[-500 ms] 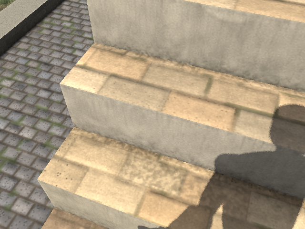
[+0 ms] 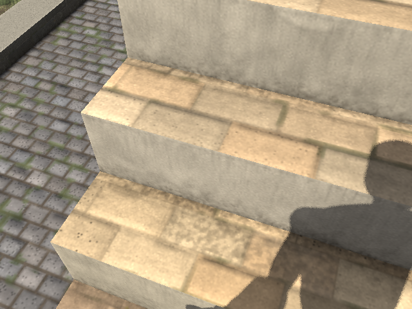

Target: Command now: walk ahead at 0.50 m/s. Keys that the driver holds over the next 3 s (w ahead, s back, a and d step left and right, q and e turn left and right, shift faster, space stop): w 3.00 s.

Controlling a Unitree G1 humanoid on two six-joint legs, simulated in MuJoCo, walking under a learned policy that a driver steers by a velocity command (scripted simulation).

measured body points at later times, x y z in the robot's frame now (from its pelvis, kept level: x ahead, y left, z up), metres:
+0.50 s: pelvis +0.00 +0.00 +0.00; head +0.02 +0.00 +0.45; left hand +0.09 +0.23 -0.14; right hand +0.09 -0.26 -0.14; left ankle +0.00 +0.17 -0.75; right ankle -0.08 -0.09 -0.75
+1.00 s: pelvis +0.00 +0.00 +0.00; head +0.02 +0.00 +0.45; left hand +0.09 +0.23 -0.14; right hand +0.09 -0.26 -0.14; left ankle +0.00 +0.17 -0.75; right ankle -0.08 -0.09 -0.75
